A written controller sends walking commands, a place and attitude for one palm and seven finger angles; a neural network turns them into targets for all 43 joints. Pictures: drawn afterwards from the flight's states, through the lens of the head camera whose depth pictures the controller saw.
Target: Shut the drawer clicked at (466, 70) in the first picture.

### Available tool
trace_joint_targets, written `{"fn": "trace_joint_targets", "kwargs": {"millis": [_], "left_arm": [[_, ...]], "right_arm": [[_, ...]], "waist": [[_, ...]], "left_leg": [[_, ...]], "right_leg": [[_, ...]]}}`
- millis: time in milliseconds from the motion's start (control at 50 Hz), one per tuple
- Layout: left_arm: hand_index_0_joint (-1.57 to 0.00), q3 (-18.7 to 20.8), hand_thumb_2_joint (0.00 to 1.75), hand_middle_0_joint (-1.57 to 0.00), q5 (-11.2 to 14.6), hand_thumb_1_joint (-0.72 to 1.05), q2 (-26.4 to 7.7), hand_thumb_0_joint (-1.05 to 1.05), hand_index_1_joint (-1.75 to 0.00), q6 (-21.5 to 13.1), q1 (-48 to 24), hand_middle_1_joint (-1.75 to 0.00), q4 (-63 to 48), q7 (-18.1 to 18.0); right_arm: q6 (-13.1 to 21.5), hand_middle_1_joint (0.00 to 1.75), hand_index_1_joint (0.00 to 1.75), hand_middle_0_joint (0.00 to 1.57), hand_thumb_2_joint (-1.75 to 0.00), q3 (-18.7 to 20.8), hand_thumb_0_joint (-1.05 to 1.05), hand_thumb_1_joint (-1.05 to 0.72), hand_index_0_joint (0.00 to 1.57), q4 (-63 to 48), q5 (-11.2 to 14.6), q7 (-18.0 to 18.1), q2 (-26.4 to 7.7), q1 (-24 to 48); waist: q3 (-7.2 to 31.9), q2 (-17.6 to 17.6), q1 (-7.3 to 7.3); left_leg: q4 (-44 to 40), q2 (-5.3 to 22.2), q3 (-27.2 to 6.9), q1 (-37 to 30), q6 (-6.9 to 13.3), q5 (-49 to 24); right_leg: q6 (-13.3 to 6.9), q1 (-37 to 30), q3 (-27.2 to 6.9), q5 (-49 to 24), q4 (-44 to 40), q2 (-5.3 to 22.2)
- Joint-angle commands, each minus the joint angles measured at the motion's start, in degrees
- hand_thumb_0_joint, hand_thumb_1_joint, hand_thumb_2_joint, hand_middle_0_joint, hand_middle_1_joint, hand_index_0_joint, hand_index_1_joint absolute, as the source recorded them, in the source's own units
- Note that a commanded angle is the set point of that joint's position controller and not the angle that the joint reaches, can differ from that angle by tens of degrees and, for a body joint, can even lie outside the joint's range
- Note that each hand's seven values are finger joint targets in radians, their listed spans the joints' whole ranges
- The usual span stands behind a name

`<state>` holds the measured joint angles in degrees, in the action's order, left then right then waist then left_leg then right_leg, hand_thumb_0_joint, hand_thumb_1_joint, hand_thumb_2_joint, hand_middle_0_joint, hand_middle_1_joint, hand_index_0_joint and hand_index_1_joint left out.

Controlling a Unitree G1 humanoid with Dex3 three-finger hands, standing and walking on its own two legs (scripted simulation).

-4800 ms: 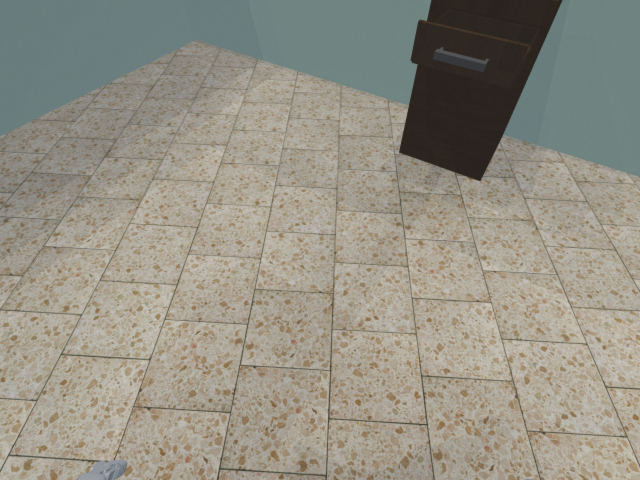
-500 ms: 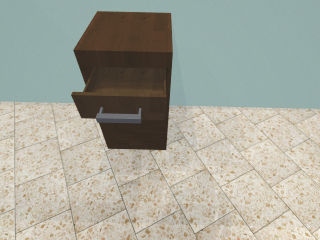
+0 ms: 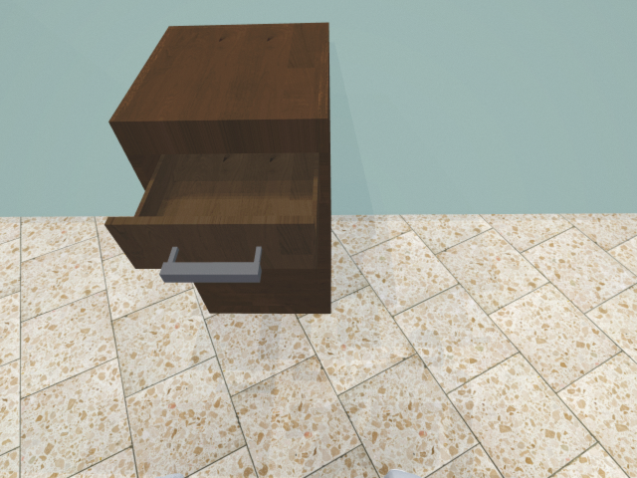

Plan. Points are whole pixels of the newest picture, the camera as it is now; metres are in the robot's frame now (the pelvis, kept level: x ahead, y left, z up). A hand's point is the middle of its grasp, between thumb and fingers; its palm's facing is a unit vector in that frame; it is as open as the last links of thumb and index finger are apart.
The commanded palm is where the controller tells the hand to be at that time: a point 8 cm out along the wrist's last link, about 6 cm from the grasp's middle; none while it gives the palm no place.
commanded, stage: take the last steps up to it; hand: left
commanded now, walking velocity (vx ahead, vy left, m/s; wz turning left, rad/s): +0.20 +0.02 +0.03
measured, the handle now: (214, 262) +0.50 +0.22 -0.12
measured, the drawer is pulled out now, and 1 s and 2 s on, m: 0.20 0.20 0.20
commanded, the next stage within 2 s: come to a stop and stand still in 0.16 s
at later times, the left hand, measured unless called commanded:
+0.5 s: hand out of the picture +0.07 +0.15 -0.18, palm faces +0.13 -0.98 -0.17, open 7.3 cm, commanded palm none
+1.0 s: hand out of the picture +0.12 +0.12 -0.16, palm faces +0.07 -0.97 -0.23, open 7.3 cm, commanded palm none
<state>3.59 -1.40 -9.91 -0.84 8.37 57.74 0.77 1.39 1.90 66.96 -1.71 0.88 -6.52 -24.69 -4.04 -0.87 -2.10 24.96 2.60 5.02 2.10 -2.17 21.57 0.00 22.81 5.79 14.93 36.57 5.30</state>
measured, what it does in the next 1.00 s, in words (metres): steps on the spot: right foot, then left foot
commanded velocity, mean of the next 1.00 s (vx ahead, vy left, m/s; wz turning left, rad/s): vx -0.04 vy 0.01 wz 0.01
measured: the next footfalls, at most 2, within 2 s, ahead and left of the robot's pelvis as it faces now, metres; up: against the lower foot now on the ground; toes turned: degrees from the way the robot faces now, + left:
right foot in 0.02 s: +0.11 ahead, -0.15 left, +0.00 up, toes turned -2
left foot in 0.42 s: +0.19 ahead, +0.11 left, +0.00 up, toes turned +7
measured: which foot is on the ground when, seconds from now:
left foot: down 0.00-0.02, up 0.04-0.40, down 0.42-0.74, up 0.76-0.92, down 0.94-1.00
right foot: up 0.00-0.00, down 0.02-1.00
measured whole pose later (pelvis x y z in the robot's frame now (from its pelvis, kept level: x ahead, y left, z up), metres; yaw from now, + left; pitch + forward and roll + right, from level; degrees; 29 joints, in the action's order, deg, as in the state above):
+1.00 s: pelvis +0.07 -0.06 +0.01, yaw +2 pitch -1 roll +0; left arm 1.0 -0.5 -9.4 0.5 11.3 61.5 -2.0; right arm -1.7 1.6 64.5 -0.8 1.8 -11.5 -13.5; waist -2.0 -0.9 -0.5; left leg 27.1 3.4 0.3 11.0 -3.0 15.1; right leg -2.8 11.9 5.5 16.3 29.2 -0.5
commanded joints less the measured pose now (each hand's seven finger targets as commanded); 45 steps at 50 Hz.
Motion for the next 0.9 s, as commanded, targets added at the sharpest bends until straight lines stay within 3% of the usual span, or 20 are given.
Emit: {"fn": "trace_joint_targets", "kwargs": {"millis": [0,20,40,80,140,240,320,360,400,440,500,580,640,680,700,720,740,780,820,880], "left_arm": [[-0.2,2.9,0.9,-0.2,-0.3,0.9,-13.8,0.0,-0.3,-2.4,20.8,-0.3,3.3,-1.2],[-0.2,2.8,0.9,-0.2,0.7,0.9,-14.3,0.0,-0.3,-2.2,21.0,-0.3,2.9,-1.5],[-0.2,2.4,0.9,-0.2,0.6,0.9,-12.5,0.0,-0.3,-2.2,16.0,-0.3,2.0,-1.7],[-0.2,1.2,0.9,-0.2,0.4,0.9,-7.1,0.0,-0.3,-2.3,8.9,-0.3,0.4,-2.3],[-0.2,0.2,0.9,-0.2,0.0,0.9,-3.6,0.0,-0.3,-3.1,8.4,-0.3,0.7,-2.2],[-0.2,-0.4,0.9,-0.2,0.1,0.9,-5.6,0.0,-0.3,-3.4,12.0,-0.3,2.7,-2.0],[-0.2,-0.8,0.9,-0.2,0.3,0.9,-5.9,0.0,-0.3,-2.0,10.8,-0.3,3.6,-2.8],[-0.2,-1.1,0.9,-0.2,0.7,0.9,-6.3,0.0,-0.3,-1.1,10.6,-0.3,4.1,-3.1],[-0.2,-1.5,0.9,-0.2,0.6,0.9,-3.9,0.0,-0.3,0.0,13.0,-0.3,3.2,-3.8],[-0.2,-1.8,0.9,-0.2,0.7,0.9,-3.2,0.0,-0.3,0.9,14.2,-0.3,3.3,-4.0],[-0.2,-1.4,0.9,-0.2,0.9,0.9,-4.5,0.0,-0.3,2.1,14.1,-0.3,2.9,-3.5],[-0.2,-0.7,0.9,-0.2,0.6,0.9,-3.9,0.0,-0.3,2.4,13.7,-0.3,1.8,-3.3],[-0.2,-0.7,0.9,-0.2,0.6,0.9,-2.7,0.0,-0.3,2.1,15.0,-0.3,1.5,-3.2],[-0.2,-0.8,0.9,-0.2,0.1,0.9,-4.4,0.0,-0.3,1.3,16.3,-0.3,1.7,-3.3],[-0.2,-0.6,0.9,-0.2,-0.2,0.9,-7.4,0.0,-0.3,1.0,14.0,-0.3,1.0,-3.4],[-0.2,-0.5,0.9,-0.2,0.0,0.9,-10.4,0.0,-0.3,1.0,10.2,-0.3,-0.1,-3.1],[-0.2,-0.3,0.9,-0.2,-0.1,0.9,-10.6,0.0,-0.3,0.7,8.6,-0.3,-0.9,-3.1],[-0.2,-0.9,0.9,-0.2,0.0,0.9,-8.3,0.0,-0.3,0.7,5.6,-0.3,-0.6,-3.2],[-0.2,-1.0,0.9,-0.2,0.3,0.9,-8.2,0.0,-0.3,0.4,5.1,-0.3,-0.3,-3.1],[-0.2,-1.2,0.9,-0.2,0.7,0.9,-7.9,0.0,-0.3,0.1,6.0,-0.3,1.1,-3.0]], "right_arm": [[1.4,0.3,0.3,0.2,-0.9,0.9,0.0,-0.9,0.2,-5.4,1.1,-0.3,-3.5,-0.8],[0.8,0.3,0.3,0.2,-0.9,1.1,0.0,-0.9,0.2,-6.7,1.0,-0.1,-6.1,2.2],[0.8,0.3,0.3,0.2,-0.9,1.5,0.0,-0.9,0.2,-7.1,0.8,-0.3,-5.7,5.3],[0.6,0.3,0.3,0.2,-0.9,1.7,0.0,-0.9,0.2,-6.7,0.5,-0.6,-5.1,5.9],[-0.4,0.3,0.3,0.2,-0.9,1.1,0.0,-0.9,0.2,-5.5,0.2,-0.7,-3.1,3.1],[-0.4,0.3,0.3,0.2,-0.9,0.5,0.0,-0.9,0.2,-7.4,0.6,-1.1,-3.8,9.3],[-0.6,0.3,0.3,0.2,-0.9,-0.5,0.0,-0.9,0.2,-7.6,1.2,-0.3,-4.6,12.2],[-0.9,0.3,0.3,0.2,-0.9,-0.3,0.0,-0.9,0.2,-7.1,1.3,0.1,-6.3,11.3],[-0.7,0.3,0.3,0.2,-0.9,0.7,0.0,-0.9,0.2,-7.6,1.1,0.6,-10.6,10.2],[-1.3,0.3,0.3,0.2,-0.9,0.9,0.0,-0.9,0.2,-8.0,1.4,1.2,-12.0,11.7],[-1.8,0.3,0.3,0.2,-0.9,1.4,0.0,-0.9,0.2,-9.3,1.2,1.9,-12.6,14.8],[-2.5,0.3,0.3,0.2,-0.9,2.4,0.0,-0.9,0.2,-10.8,0.8,1.7,-13.3,17.2],[-2.6,0.3,0.3,0.2,-0.9,2.7,0.0,-0.9,0.2,-11.0,0.7,1.1,-12.7,18.0],[-2.7,0.3,0.3,0.2,-0.9,2.5,0.0,-0.9,0.2,-10.8,1.3,0.6,-11.0,17.8],[-2.8,0.3,0.3,0.2,-0.9,2.2,0.0,-0.9,0.2,-11.3,1.7,0.3,-8.1,16.9],[-3.2,0.3,0.3,0.2,-0.9,1.7,0.0,-0.9,0.2,-11.6,1.7,-0.3,-6.3,17.2],[-3.9,0.3,0.3,0.2,-0.9,1.7,0.0,-0.9,0.2,-11.8,1.2,-0.2,-6.7,19.2],[-3.9,0.3,0.3,0.2,-0.9,1.5,0.0,-0.9,0.2,-9.8,1.1,0.0,-6.0,16.3],[-3.5,0.3,0.3,0.2,-0.9,1.0,0.0,-0.9,0.2,-7.9,1.3,0.1,-5.7,13.5],[-2.5,0.3,0.3,0.2,-0.9,0.2,0.0,-0.9,0.2,-6.0,1.3,0.6,-6.0,11.1]], "waist": [[8.0,20.8,8.26],[8.4,17.4,8.73],[4.2,15.4,7.29],[0.6,5.0,3.63],[1.8,7.7,1.02],[3.7,6.5,2.57],[3.5,7.8,2.83],[4.2,6.6,1.59],[5.1,-1.9,2.06],[5.2,-8.9,2.62],[5.7,-11.8,2.93],[9.3,-7.6,2.91],[10.7,-6.5,3.78],[9.2,0.7,4.61],[7.2,9.5,3.09],[4.4,13.2,2.25],[2.0,17.1,3.42],[0.3,11.3,1.3],[1.4,8.9,1.16],[2.5,6.9,1.5]], "left_leg": [[29.7,-2.1,2.2,29.9,3.4,12.6],[38.7,-0.3,-3.3,30.6,3.9,14.5],[43.7,1.6,-5.0,32.7,4.1,9.4],[42.1,4.7,-5.8,29.9,3.8,1.5],[33.3,4.1,-2.9,24.0,1.8,-2.8],[20.8,2.5,-0.8,23.7,0.8,-4.7],[8.4,0.6,-1.1,14.9,0.4,-8.9],[0.0,1.3,-1.4,7.4,0.8,-20.2],[1.6,9.5,-6.2,0.5,4.6,-47.7],[-1.1,13.5,-9.8,2.6,8.3,-51.5],[-4.9,15.8,-12.3,3.7,12.4,-51.9],[-2.9,16.5,-11.2,3.0,14.1,-47.4],[-2.4,14.0,-9.5,7.4,11.6,-35.3],[2.0,8.8,-7.4,12.1,7.0,-21.3],[6.5,3.3,-3.6,16.2,3.3,-9.6],[8.8,-0.4,-1.5,16.0,1.2,-0.6],[13.8,-0.2,-3.3,16.0,1.4,3.7],[16.6,0.3,-4.7,14.9,1.6,1.1],[14.1,0.1,-4.4,14.0,1.3,-1.2],[2.6,1.0,-4.6,9.7,1.2,-8.5]], "right_leg": [[-7.7,-31.7,-27.7,1.7,-19.8,18.8],[-10.8,-26.4,-33.4,7.3,-25.0,21.2],[-11.6,-20.5,-32.6,12.1,-26.7,20.3],[-10.8,-12.2,-21.2,6.2,-25.8,16.6],[-8.4,-9.0,-8.6,-12.6,-24.7,11.6],[-9.4,-16.1,-6.8,-25.1,-23.1,11.0],[-7.3,-15.3,-4.4,-37.0,-17.6,9.0],[-4.7,-12.5,-3.5,-33.2,-13.3,7.3],[-0.7,-6.9,-1.8,-15.9,-9.3,2.3],[0.9,-8.0,-0.2,0.4,-6.3,-0.6],[0.9,-5.5,-2.8,14.6,5.7,-1.7],[0.9,-2.8,-5.0,16.3,12.8,-2.4],[0.9,-8.4,-3.7,9.2,2.9,-2.5],[1.0,-13.5,-5.4,-3.3,-13.0,-1.7],[-1.4,-12.5,-15.4,-6.3,-18.2,5.9],[-5.5,-6.8,-19.0,-5.1,-21.5,12.4],[-7.6,-2.6,-20.7,-5.6,-23.4,12.6],[-8.9,-3.0,-17.0,-11.2,-21.0,10.7],[-7.7,-6.8,-12.7,-17.1,-17.9,7.9],[-5.9,-9.8,-11.0,-17.0,-16.0,6.2]]}}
